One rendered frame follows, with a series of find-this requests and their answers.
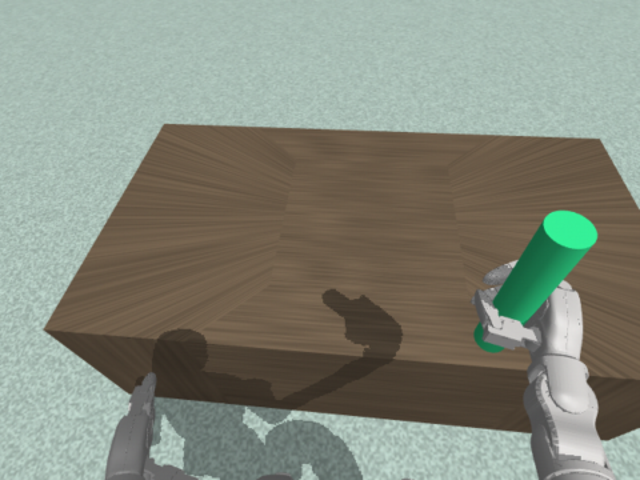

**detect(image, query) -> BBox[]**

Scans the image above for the can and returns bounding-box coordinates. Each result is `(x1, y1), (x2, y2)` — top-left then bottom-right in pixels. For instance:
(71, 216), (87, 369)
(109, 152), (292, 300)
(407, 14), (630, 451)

(474, 210), (597, 353)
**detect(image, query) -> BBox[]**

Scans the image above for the right robot arm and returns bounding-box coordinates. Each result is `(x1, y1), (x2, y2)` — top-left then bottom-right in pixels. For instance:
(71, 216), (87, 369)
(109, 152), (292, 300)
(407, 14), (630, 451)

(523, 354), (616, 480)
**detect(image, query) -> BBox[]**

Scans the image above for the right robot hand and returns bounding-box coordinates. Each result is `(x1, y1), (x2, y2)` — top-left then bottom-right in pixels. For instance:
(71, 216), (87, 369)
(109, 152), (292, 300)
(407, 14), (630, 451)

(470, 260), (583, 362)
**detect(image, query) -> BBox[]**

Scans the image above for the left robot hand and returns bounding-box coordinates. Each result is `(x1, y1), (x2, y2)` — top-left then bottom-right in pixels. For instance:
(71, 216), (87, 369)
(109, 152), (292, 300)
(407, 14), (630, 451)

(105, 372), (198, 480)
